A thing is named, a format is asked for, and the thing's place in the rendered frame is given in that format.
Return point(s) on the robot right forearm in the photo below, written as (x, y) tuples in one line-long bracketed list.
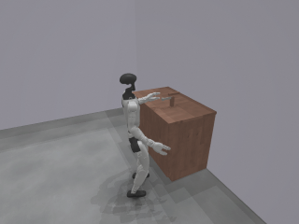
[(141, 137)]

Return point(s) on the right robot upper arm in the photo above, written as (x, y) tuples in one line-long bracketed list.
[(132, 108)]

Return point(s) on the robot left forearm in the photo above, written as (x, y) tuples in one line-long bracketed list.
[(142, 100)]

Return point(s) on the tap lever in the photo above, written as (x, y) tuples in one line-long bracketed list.
[(166, 98)]

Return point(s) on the robot right hand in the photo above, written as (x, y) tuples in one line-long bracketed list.
[(157, 147)]

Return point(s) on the left robot thigh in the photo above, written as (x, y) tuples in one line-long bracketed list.
[(147, 147)]

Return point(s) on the left robot foot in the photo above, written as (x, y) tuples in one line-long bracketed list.
[(134, 174)]

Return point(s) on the robot left hand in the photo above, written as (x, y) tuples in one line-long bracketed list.
[(151, 98)]

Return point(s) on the counter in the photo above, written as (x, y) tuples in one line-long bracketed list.
[(181, 123)]

